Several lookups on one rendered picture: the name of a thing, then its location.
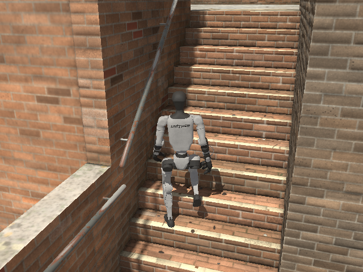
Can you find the robot left forearm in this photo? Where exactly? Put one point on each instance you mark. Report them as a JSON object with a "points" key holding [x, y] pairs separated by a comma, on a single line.
{"points": [[157, 149]]}

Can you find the robot right shin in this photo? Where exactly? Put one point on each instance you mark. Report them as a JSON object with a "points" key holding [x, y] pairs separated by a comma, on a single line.
{"points": [[194, 181]]}

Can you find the right robot upper arm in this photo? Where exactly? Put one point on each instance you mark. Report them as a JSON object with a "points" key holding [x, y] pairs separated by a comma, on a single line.
{"points": [[197, 119]]}

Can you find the robot right forearm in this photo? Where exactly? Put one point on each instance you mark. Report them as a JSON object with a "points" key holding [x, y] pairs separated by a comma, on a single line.
{"points": [[206, 152]]}

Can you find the robot right hand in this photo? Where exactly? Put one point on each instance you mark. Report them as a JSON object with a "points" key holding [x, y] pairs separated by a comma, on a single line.
{"points": [[206, 165]]}

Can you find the robot left hand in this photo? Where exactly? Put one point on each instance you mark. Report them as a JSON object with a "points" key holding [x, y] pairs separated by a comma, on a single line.
{"points": [[157, 159]]}

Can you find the robot left foot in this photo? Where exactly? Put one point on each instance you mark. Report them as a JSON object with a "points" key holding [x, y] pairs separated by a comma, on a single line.
{"points": [[170, 222]]}

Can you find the left robot upper arm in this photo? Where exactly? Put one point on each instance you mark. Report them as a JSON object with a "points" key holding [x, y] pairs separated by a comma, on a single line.
{"points": [[162, 121]]}

